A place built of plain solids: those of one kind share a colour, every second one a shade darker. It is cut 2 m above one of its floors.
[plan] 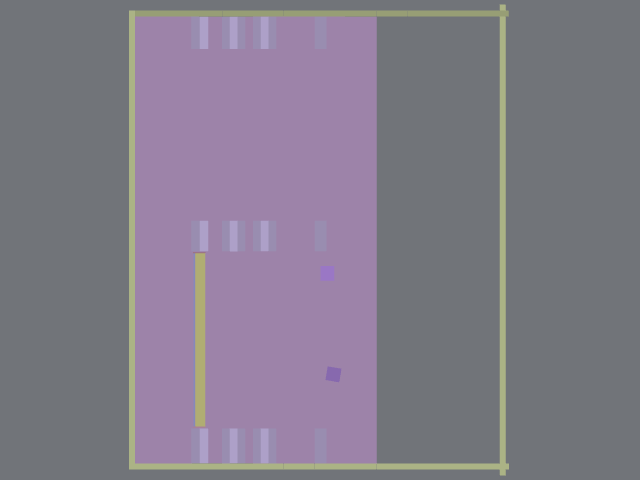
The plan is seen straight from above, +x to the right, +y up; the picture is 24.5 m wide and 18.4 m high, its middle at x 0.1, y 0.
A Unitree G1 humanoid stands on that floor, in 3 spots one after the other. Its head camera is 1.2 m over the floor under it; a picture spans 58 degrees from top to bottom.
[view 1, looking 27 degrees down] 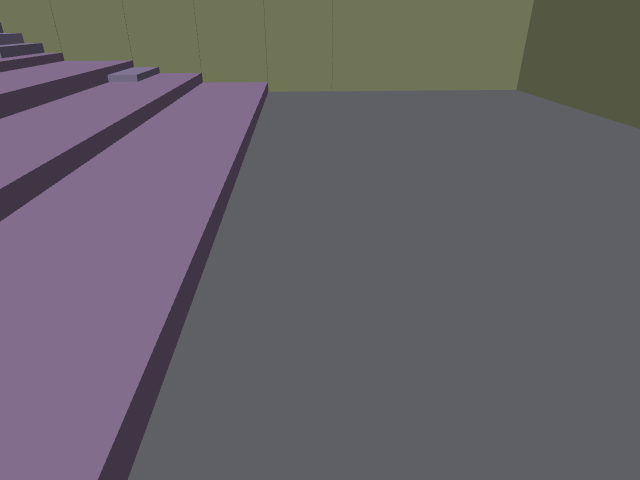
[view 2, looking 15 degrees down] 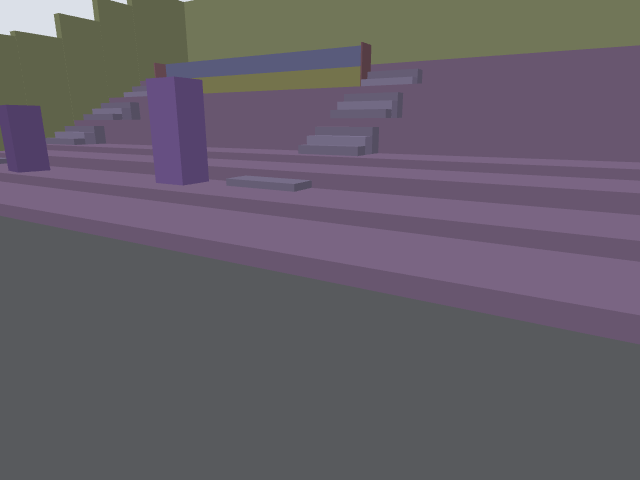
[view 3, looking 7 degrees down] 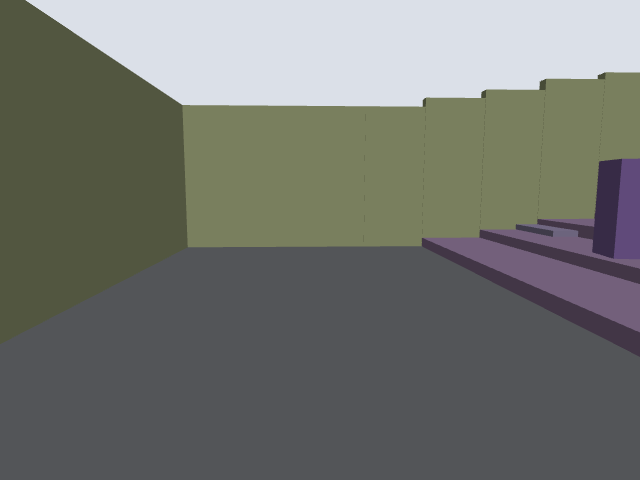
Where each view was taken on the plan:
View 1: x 2.79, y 0.10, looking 87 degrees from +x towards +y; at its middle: ground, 2.64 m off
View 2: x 5.08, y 3.86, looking -150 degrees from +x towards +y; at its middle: floor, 3.97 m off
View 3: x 4.65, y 0.10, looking -92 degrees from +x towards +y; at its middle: wall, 8.73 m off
